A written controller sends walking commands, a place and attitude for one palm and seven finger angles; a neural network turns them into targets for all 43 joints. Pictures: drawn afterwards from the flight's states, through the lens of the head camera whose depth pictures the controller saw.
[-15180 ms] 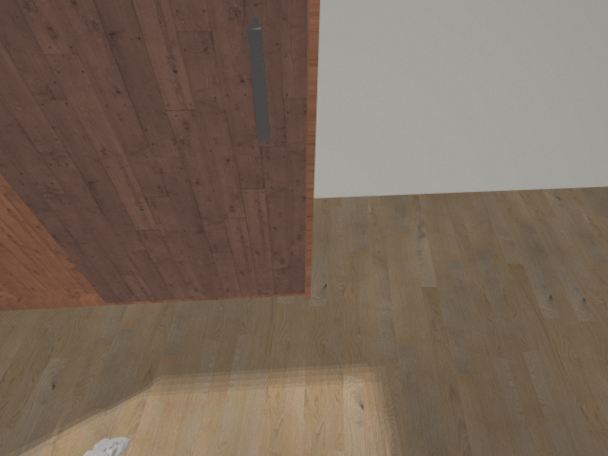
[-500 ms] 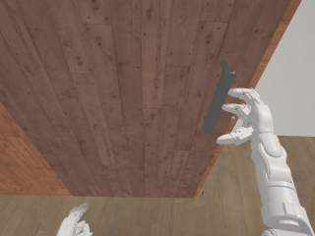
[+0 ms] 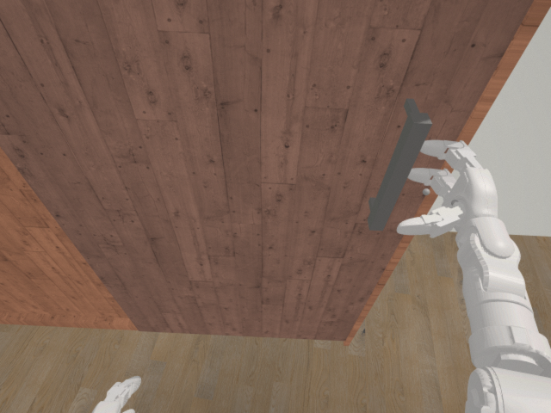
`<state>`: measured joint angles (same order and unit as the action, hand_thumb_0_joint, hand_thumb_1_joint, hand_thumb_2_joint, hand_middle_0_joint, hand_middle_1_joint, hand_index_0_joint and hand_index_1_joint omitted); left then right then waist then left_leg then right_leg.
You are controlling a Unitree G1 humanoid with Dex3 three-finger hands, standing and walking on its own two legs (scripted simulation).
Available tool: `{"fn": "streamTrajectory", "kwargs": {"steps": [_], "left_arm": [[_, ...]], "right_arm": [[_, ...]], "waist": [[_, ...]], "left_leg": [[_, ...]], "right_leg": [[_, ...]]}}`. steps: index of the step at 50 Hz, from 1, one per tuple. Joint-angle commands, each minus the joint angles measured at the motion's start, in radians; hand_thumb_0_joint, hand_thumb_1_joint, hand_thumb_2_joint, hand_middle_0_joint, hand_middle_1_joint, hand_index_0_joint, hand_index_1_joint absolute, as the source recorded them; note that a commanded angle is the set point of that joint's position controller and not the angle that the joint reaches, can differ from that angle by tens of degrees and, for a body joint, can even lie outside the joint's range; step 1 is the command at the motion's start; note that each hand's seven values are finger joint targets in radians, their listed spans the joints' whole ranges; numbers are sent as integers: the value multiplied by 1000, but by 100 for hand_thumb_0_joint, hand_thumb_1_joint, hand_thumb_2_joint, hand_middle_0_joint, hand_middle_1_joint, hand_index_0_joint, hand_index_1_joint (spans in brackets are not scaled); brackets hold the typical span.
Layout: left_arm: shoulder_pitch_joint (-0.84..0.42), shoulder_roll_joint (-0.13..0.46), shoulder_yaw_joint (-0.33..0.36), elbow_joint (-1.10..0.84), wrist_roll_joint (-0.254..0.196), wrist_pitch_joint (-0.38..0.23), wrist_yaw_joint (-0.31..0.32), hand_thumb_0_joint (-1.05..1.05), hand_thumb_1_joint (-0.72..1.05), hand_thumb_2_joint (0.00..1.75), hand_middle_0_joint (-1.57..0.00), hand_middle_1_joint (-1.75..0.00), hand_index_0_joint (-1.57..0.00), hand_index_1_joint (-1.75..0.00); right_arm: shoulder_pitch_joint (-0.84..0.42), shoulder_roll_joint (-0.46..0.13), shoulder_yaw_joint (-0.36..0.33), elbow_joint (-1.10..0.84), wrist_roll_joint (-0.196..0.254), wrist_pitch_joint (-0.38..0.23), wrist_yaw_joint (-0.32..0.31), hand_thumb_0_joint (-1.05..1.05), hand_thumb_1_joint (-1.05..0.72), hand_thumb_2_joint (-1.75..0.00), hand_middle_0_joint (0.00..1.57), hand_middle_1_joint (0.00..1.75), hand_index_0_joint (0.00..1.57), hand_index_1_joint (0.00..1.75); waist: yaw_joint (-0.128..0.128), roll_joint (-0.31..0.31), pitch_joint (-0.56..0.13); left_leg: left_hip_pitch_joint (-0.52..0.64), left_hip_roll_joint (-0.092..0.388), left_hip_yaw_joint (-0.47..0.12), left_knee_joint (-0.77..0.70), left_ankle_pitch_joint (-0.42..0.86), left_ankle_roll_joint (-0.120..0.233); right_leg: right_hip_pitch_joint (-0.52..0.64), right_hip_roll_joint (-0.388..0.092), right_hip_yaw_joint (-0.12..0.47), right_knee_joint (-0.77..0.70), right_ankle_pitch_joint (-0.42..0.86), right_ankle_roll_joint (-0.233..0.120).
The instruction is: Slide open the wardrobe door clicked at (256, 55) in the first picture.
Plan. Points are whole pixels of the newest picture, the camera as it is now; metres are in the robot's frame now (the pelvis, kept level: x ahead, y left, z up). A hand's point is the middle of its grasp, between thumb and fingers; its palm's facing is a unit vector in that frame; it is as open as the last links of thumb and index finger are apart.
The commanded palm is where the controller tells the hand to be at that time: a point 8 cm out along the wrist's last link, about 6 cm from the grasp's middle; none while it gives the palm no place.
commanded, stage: slide the fingers in behind the handle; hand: right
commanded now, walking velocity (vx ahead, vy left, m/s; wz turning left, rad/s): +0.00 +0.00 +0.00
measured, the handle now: (391, 170) +0.46 -0.12 +0.13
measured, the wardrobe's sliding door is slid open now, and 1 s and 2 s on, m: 0.00 0.00 0.00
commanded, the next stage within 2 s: grip the handle and tug to test in 1.92 s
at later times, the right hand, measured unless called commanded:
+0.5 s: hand (434, 204) +0.39 -0.17 +0.13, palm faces -0.04 +1.00 +0.02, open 14.0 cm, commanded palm +0.37 -0.22 +0.14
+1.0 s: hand (405, 199) +0.39 -0.13 +0.13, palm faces -0.05 +1.00 +0.00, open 14.0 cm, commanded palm +0.37 -0.18 +0.14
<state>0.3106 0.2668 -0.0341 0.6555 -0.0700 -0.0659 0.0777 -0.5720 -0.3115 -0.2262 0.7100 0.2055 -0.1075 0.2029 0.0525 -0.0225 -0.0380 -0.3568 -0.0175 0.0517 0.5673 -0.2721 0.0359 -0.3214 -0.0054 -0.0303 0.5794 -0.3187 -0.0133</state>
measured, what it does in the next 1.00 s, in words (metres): stands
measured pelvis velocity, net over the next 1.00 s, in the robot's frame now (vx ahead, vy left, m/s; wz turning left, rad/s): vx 0.00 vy -0.01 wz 0.00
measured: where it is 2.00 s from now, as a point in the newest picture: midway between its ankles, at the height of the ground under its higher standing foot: outside the picture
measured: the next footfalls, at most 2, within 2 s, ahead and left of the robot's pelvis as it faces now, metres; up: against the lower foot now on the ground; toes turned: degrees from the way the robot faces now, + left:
none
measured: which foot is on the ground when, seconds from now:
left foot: down 0.00-1.00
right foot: down 0.00-1.00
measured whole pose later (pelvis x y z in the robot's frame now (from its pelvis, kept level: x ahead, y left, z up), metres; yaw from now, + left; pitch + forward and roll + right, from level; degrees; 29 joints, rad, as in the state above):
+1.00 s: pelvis +0.00 -0.01 +0.00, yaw +0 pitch +2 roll +0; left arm 0.26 0.23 -0.04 0.64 -0.06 -0.06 0.06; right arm -0.48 -0.20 -0.11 0.52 0.18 -0.04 0.09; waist 0.03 -0.03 -0.04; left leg -0.33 0.00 0.05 0.57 -0.28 0.02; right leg -0.30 0.01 -0.03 0.58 -0.32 -0.02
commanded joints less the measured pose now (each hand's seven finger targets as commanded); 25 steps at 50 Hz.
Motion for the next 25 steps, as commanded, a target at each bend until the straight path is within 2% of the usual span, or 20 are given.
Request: {"fn": "streamTrajectory", "kwargs": {"steps": [1, 5, 6, 8, 11, 12, 14, 15, 16, 18, 20, 22, 23, 25], "left_arm": [[-25, 130, 47, -122, 1, -51, 4, 0, 90, 90, -20, -30, -20, -30], [-23, 128, 48, -124, 2, -53, -1, 0, 90, 90, -20, -30, -20, -30], [-18, 134, 50, -125, 3, -48, -1, 0, 90, 90, -20, -30, -20, -30], [-27, 128, 49, -133, 2, -50, -4, 0, 90, 90, -20, -30, -20, -30], [-32, 129, 48, -140, 2, -45, -6, 0, 90, 90, -20, -30, -20, -30], [-39, 125, 45, -148, 2, -47, -8, 0, 90, 90, -20, -30, -20, -30], [-46, 120, 47, -156, 0, -50, -8, 0, 90, 90, -20, -30, -20, -30], [-48, 119, 47, -156, 0, -52, -7, 0, 90, 90, -20, -30, -20, -30], [-45, 126, 49, -155, 1, -49, -5, 0, 90, 90, -20, -30, -20, -30], [-63, 116, 47, -166, 0, -54, -6, 0, 90, 90, -20, -30, -20, -30], [-69, 116, 44, -162, -3, -59, -5, 0, 90, 90, -20, -30, -20, -30], [-71, 119, 45, -156, -2, -59, -2, 0, 90, 90, -20, -30, -20, -30], [-76, 116, 44, -157, -2, -59, -2, 0, 90, 90, -20, -30, -20, -30], [-83, 111, 42, -156, -2, -66, -4, 0, 90, 90, -20, -30, -20, -30]], "right_arm": [[-483, -202, -36, -213, 11, -82, 3, 0, 50, -30, 30, 120, 30, 120], [-452, -199, -53, -203, 16, -81, 6, 0, 50, -30, 30, 120, 30, 120], [-432, -213, -61, -204, 16, -82, 6, 0, 50, -30, 30, 120, 30, 120], [-433, -195, -48, -231, 15, -84, 11, 0, 50, -30, 30, 120, 30, 120], [-371, -226, -73, -247, 10, -81, 12, 0, 50, -30, 30, 120, 30, 120], [-359, -216, -71, -262, 11, -78, 13, 0, 50, -30, 30, 120, 30, 120], [-350, -175, -41, -301, 17, -73, 15, 0, 50, -30, 30, 120, 30, 120], [-342, -180, -50, -313, 23, -70, 14, 0, 50, -30, 30, 120, 30, 120], [-319, -197, -61, -316, 23, -65, 14, 0, 50, -30, 30, 120, 30, 120], [-322, -153, -27, -373, 26, -58, 16, 0, 50, -30, 30, 120, 30, 120], [-321, -123, -2, -378, 29, -46, 10, 0, 50, -30, 30, 120, 30, 120], [-322, -130, -5, -380, 25, -34, 1, 0, 50, -30, 30, 120, 30, 120], [-333, -116, 12, -400, 21, -29, -1, 0, 50, -30, 30, 120, 30, 120], [-347, -87, 37, -427, 17, -24, -13, 0, 50, -30, 30, 120, 30, 120]], "waist": [[2, 30, -295], [-10, 19, -309], [-9, 54, -316], [-11, 27, -313], [-26, 7, -298], [-29, -9, -297], [-25, 1, -300], [-27, -6, -301], [-27, 32, -303], [-27, -15, -305], [-19, 12, -263], [-14, 31, -256], [-14, -2, -263], [-12, -19, -264]], "left_leg": [[135, 22, -43, -63, 268, -10], [147, 22, -45, -58, 292, -9], [162, 22, -42, -56, 304, -10], [154, 22, -45, -56, 305, -10], [160, 23, -43, -54, 305, -6], [158, 22, -43, -53, 304, -5], [148, 19, -36, -52, 315, -5], [147, 19, -35, -54, 316, -5], [158, 18, -32, -52, 323, -5], [143, 19, -33, -56, 316, -6], [115, 16, -22, -61, 271, -5], [110, 16, -24, -65, 262, -6], [102, 17, -22, -62, 254, -4], [87, 18, -18, -59, 244, -2]], "right_leg": [[76, 3, 32, -61, 219, -29], [72, 6, 27, -62, 228, -25], [68, 3, 27, -59, 242, -30], [73, 5, 25, -63, 237, -28], [68, 1, 24, -63, 249, -27], [71, 4, 24, -67, 246, -26], [93, -1, 27, -67, 267, -24], [99, -2, 28, -68, 269, -22], [97, -5, 30, -66, 282, -25], [121, -4, 28, -70, 279, -22], [112, -7, 40, -79, 246, -18], [115, -7, 42, -77, 242, -22], [127, -8, 45, -79, 245, -17], [144, -7, 53, -76, 250, -13]]}}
